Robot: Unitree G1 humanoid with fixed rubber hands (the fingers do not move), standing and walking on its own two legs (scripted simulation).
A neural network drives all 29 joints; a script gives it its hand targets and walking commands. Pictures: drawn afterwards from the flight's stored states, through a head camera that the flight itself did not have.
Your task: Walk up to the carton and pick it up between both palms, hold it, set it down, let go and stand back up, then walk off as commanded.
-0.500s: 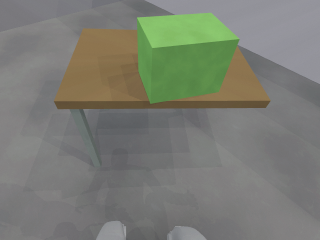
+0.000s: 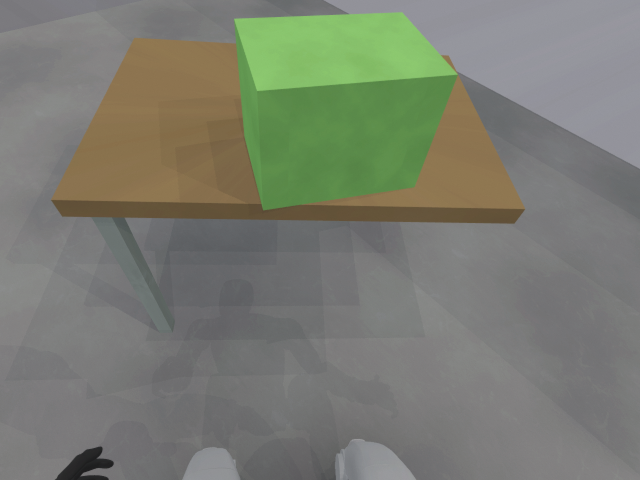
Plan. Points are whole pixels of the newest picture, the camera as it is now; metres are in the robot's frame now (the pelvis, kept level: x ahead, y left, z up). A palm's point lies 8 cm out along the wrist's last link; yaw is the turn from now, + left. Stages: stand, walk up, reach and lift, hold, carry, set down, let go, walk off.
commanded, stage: walk up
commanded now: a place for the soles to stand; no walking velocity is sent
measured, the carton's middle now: (332, 111) +0.70 -0.03 +0.05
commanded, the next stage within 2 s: none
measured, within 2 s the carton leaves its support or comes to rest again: neither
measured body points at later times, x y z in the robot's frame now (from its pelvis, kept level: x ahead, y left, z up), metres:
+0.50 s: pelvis +0.04 -0.04 +0.01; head +0.07 +0.01 +0.46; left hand +0.16 +0.27 -0.12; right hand +0.08 -0.40 -0.06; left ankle +0.07 +0.12 -0.69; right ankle +0.07 -0.17 -0.65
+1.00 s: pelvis +0.06 -0.11 +0.02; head +0.08 -0.09 +0.47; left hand +0.10 +0.21 -0.10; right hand +0.13 -0.46 -0.07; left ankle +0.09 +0.04 -0.65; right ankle +0.09 -0.21 -0.69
